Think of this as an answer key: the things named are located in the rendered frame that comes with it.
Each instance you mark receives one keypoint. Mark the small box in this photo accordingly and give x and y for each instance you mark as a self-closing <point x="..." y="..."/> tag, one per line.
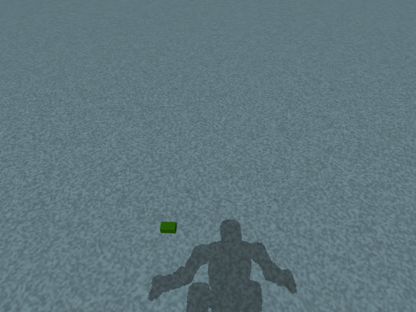
<point x="168" y="227"/>

